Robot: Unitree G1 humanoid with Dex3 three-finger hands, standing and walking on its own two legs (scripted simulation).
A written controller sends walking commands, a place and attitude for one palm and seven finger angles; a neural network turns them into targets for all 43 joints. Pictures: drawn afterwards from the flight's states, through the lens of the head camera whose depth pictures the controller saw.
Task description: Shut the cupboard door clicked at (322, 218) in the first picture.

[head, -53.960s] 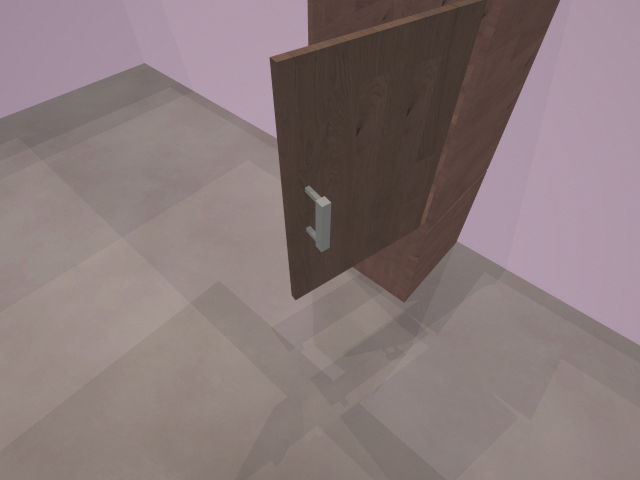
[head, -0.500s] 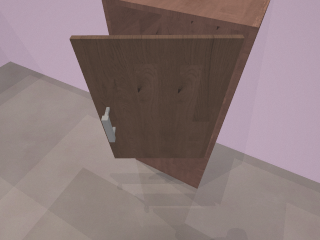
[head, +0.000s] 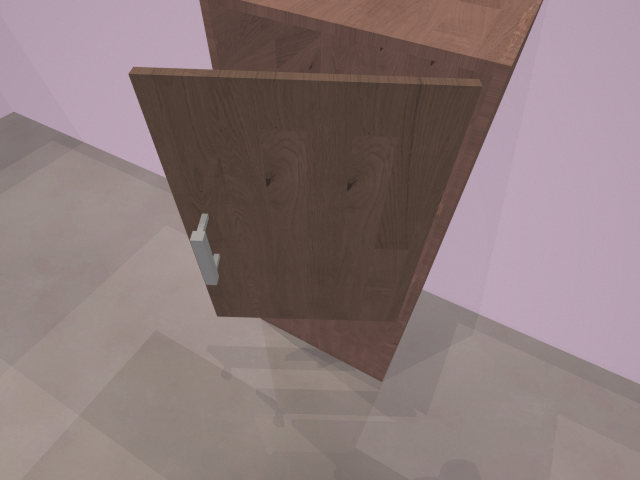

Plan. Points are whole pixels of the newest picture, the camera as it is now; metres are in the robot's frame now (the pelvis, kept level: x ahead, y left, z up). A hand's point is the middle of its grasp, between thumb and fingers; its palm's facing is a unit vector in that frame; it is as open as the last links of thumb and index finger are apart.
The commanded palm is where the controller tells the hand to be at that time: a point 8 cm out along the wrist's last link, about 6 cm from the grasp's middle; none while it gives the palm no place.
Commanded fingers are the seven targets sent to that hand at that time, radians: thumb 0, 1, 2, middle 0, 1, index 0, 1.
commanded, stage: come to a stop and stand still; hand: left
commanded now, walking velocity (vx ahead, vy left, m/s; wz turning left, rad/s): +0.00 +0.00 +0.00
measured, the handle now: (208, 250) +0.48 +0.22 -0.06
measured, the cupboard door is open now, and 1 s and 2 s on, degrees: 27 27 27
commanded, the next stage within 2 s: look again from close up in 0.02 s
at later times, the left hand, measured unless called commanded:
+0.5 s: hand out of the picture +0.01 +0.24 -0.18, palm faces +0.01 -0.98 -0.21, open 7.4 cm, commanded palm none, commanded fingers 0.00 0.90 0.90 -0.20 -0.30 -0.20 -0.30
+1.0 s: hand (128, 462) +0.15 +0.24 -0.05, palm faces +0.01 -1.00 -0.02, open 6.7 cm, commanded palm +0.09 +0.30 -0.07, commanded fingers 0.00 0.90 0.90 -0.49 -0.62 -0.49 -0.62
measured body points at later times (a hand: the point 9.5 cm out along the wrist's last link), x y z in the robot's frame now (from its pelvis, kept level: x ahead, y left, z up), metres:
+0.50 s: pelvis -0.02 +0.06 -0.01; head -0.01 +0.07 +0.44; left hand +0.01 +0.29 -0.17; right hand +0.04 -0.18 -0.15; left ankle +0.00 +0.15 -0.74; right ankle -0.05 -0.08 -0.74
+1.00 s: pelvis -0.07 +0.05 -0.09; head -0.04 +0.07 +0.36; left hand +0.14 +0.29 -0.05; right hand +0.12 -0.20 -0.14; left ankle +0.00 +0.15 -0.74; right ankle -0.03 -0.06 -0.74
